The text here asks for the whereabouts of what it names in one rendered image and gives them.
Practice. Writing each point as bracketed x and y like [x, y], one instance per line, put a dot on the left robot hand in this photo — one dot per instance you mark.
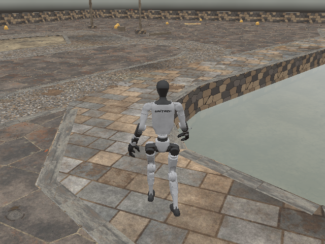
[130, 149]

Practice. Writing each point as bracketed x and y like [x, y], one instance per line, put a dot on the left robot thigh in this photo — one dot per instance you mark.
[150, 153]

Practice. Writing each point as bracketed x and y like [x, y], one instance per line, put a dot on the left robot forearm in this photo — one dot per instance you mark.
[136, 136]

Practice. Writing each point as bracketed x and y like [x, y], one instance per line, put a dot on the robot left upper arm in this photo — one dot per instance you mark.
[144, 114]

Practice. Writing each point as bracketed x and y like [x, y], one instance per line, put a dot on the right robot hand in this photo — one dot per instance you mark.
[186, 137]

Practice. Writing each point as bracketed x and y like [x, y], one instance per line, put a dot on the right robot forearm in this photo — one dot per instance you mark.
[185, 130]

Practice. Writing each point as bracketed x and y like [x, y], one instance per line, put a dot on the left robot foot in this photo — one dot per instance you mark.
[151, 197]

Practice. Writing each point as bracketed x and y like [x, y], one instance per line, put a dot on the robot right upper arm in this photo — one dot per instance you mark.
[180, 113]

